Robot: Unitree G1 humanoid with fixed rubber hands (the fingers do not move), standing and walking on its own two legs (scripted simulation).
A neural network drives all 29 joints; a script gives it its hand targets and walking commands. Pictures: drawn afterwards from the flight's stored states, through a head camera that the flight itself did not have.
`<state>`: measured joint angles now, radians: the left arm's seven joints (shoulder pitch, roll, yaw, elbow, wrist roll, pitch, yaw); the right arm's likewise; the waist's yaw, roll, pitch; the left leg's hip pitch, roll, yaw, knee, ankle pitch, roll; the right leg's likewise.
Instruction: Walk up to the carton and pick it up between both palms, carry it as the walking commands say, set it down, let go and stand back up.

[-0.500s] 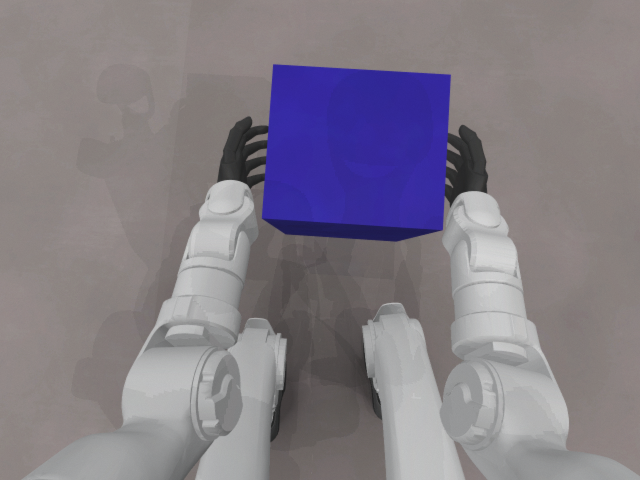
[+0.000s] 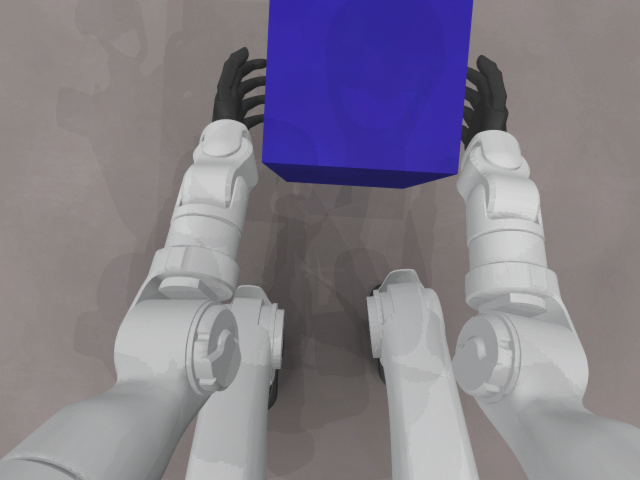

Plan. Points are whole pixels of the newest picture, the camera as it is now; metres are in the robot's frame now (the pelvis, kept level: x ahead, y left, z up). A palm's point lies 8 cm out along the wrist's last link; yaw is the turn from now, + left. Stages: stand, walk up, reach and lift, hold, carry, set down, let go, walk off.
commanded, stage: set down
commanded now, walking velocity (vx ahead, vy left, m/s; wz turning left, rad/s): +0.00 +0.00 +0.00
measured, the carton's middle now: (354, 113) +0.52 -0.08 -0.19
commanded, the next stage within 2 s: none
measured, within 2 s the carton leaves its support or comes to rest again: rests again in 1.62 s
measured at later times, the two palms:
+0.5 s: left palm (258, 137) +0.52 +0.05 -0.24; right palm (458, 138) +0.48 -0.23 -0.23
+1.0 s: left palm (257, 136) +0.53 +0.06 -0.26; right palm (449, 129) +0.50 -0.22 -0.25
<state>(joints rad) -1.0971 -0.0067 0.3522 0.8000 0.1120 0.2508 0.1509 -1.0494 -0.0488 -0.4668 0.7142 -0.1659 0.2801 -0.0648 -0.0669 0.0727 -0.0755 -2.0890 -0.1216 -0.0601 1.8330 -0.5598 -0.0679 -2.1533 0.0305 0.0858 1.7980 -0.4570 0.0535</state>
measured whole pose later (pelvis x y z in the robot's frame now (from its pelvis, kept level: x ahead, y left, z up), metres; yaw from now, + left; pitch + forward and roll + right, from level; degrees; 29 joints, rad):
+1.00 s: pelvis -0.03 +0.00 -0.08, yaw +0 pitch +31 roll +1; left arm -1.47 0.20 0.18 0.92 -0.05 0.27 0.21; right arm -1.50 -0.25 -0.33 0.93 -0.03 0.26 -0.11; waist -0.10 0.04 0.52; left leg -2.09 -0.15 -0.07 2.14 -0.60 -0.10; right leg -2.16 0.05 0.08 2.09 -0.48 0.06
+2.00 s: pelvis +0.00 +0.00 -0.09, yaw +0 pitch +41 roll +0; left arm -1.36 0.12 0.25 1.03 0.06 0.17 0.16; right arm -1.31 -0.22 -0.42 1.00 -0.09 0.18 -0.02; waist -0.09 0.07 0.24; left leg -2.25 -0.18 -0.06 2.16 -0.63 -0.08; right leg -2.30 0.02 0.08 2.11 -0.53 0.07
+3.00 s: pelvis +0.00 +0.00 -0.08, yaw +0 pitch +41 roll +0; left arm -1.35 0.27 0.05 0.99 -0.13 0.08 0.14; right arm -1.32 -0.37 -0.26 1.07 0.14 0.01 -0.04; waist -0.08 0.04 0.29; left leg -2.23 -0.14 -0.08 2.13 -0.62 -0.09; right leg -2.29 0.02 0.05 2.08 -0.51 0.05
